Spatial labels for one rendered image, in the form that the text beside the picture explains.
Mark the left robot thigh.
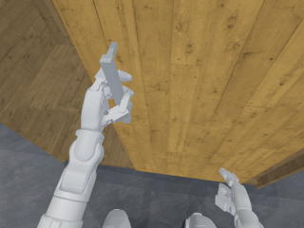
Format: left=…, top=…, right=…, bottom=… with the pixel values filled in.
left=103, top=209, right=131, bottom=228

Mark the left robot forearm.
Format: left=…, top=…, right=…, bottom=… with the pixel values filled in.
left=37, top=128, right=105, bottom=228

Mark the robot thigh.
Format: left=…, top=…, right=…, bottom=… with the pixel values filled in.
left=103, top=209, right=131, bottom=228
left=184, top=215, right=217, bottom=228

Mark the robot left hand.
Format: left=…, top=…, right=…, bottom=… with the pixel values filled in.
left=81, top=68, right=135, bottom=133

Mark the right robot forearm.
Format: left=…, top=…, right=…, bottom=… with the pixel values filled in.
left=234, top=209, right=264, bottom=228

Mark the wardrobe door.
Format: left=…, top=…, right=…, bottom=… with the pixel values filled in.
left=252, top=148, right=304, bottom=179
left=52, top=0, right=304, bottom=184

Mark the right robot thigh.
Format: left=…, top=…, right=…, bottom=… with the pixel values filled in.
left=184, top=215, right=217, bottom=228

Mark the handle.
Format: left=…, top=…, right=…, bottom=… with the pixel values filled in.
left=100, top=42, right=133, bottom=124

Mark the robot right hand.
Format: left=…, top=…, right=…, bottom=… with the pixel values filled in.
left=215, top=168, right=253, bottom=216

